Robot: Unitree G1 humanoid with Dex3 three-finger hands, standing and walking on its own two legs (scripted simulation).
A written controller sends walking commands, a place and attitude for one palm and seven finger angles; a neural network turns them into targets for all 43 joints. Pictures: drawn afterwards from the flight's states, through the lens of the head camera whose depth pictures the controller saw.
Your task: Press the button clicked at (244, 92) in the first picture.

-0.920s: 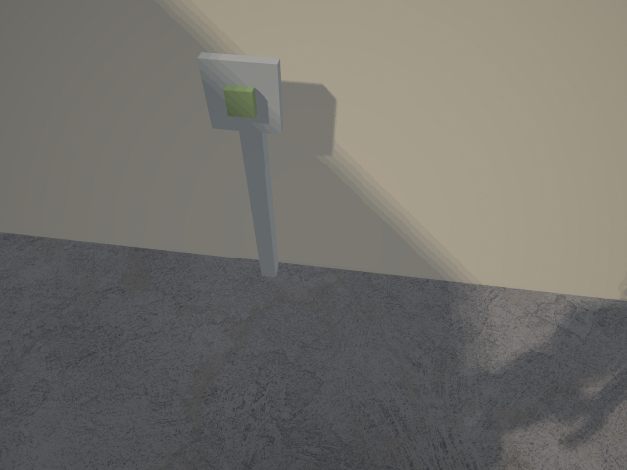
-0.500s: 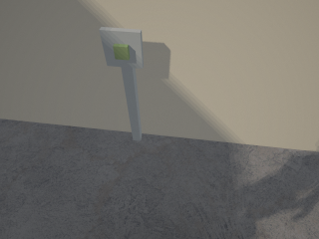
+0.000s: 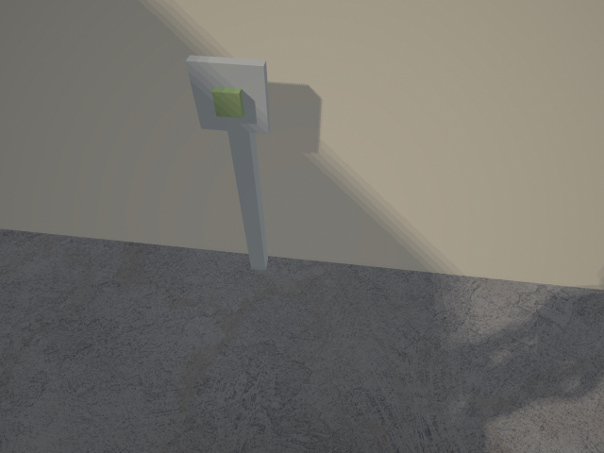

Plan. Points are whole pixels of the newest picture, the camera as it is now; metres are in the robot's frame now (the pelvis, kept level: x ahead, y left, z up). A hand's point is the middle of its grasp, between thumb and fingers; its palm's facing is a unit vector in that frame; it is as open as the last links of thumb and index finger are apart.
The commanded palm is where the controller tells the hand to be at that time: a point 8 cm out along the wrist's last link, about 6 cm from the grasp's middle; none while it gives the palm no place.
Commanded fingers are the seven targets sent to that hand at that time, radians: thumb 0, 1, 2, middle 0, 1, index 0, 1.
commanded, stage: look at it before walking up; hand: left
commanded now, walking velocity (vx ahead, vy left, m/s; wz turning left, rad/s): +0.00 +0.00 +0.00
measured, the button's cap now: (229, 101) +0.86 +0.22 +0.00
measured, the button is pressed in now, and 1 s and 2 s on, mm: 0 0 0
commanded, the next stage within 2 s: take the last steps up to it in 0.02 s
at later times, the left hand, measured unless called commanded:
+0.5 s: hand out of the picture +0.05 +0.20 -0.19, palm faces +0.01 -0.98 -0.18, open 7.4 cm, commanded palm none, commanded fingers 0.00 0.90 0.90 -0.20 -0.30 -0.20 -0.30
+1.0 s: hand (210, 430) +0.19 +0.16 -0.18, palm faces +0.09 -0.99 -0.12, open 7.3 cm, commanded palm none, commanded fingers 0.00 0.90 0.90 -0.20 -0.30 -0.20 -0.30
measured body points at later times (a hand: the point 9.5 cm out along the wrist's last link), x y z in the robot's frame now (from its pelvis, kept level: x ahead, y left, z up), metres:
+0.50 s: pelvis +0.06 +0.01 -0.02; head +0.09 +0.02 +0.43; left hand +0.05 +0.25 -0.18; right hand +0.03 -0.22 -0.17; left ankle +0.01 +0.13 -0.75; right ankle -0.01 -0.11 -0.74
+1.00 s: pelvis +0.22 +0.00 -0.01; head +0.25 +0.02 +0.44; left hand +0.18 +0.21 -0.17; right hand +0.27 -0.23 -0.15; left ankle +0.29 +0.15 -0.73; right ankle +0.15 -0.10 -0.75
